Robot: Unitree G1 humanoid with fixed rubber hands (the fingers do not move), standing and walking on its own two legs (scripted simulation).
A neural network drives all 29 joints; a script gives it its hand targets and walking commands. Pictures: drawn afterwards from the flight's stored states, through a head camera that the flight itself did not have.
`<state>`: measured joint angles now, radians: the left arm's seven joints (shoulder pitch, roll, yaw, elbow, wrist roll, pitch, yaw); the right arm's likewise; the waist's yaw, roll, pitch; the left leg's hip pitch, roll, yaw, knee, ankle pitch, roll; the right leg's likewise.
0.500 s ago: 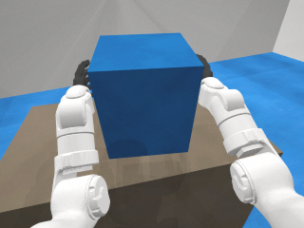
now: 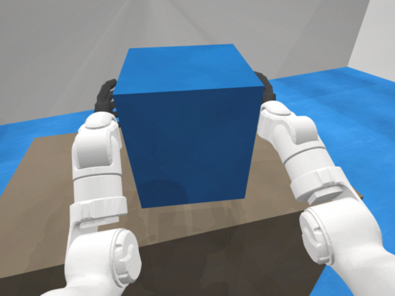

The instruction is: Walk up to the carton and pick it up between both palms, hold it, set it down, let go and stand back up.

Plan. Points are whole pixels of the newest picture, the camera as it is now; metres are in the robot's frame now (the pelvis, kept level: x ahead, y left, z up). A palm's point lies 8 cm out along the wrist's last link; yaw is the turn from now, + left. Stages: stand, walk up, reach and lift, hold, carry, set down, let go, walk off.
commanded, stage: hold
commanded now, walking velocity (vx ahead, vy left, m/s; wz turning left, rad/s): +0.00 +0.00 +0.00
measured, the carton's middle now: (188, 124) +0.38 +0.01 +0.23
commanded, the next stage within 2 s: none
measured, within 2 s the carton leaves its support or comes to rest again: neither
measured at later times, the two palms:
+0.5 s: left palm (109, 121) +0.37 +0.15 +0.26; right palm (267, 110) +0.37 -0.15 +0.26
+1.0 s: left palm (104, 119) +0.36 +0.16 +0.27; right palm (263, 110) +0.37 -0.14 +0.26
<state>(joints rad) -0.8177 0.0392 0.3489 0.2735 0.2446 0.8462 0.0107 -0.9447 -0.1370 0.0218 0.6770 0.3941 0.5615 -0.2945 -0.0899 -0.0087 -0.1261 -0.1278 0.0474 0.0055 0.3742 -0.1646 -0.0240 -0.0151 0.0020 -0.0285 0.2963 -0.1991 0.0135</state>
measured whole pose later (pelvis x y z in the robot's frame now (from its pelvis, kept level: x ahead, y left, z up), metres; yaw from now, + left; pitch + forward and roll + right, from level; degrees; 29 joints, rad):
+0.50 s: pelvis +0.00 +0.00 +0.00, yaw +0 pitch -5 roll -1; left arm -0.81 0.03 0.35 0.26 0.25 0.85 0.01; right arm -0.93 -0.13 0.01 0.65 0.39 0.58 -0.30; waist -0.10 -0.01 -0.12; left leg -0.12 0.05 0.00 0.37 -0.17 -0.03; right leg 0.00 0.01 -0.04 0.29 -0.20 0.01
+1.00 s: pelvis +0.00 +0.00 +0.00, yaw +0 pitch -5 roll -1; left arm -0.83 0.05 0.35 0.31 0.26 0.83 -0.01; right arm -0.94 -0.13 0.00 0.68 0.38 0.58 -0.30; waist -0.09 -0.01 -0.12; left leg -0.11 0.04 0.00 0.37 -0.16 -0.02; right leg 0.00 0.00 -0.04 0.29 -0.20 0.01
